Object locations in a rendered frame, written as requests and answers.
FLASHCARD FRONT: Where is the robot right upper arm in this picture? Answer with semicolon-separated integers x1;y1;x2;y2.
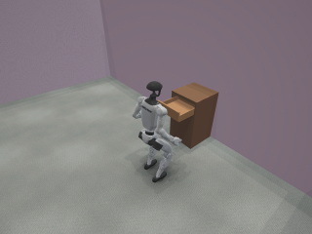
155;105;168;135

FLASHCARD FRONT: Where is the robot left shin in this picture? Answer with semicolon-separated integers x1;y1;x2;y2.
147;145;158;165

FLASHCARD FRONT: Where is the cabinet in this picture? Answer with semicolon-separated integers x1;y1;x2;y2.
170;82;219;149

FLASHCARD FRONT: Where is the right robot forearm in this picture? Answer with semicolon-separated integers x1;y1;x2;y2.
160;129;175;142

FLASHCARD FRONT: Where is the robot right hand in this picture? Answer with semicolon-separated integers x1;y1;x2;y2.
172;136;182;146

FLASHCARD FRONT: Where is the left robot thigh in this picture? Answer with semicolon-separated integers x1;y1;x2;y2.
138;129;159;139

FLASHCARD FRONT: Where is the robot left upper arm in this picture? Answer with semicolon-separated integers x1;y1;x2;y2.
132;97;147;119

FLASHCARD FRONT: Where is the drawer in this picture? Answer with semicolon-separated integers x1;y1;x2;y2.
157;96;195;122

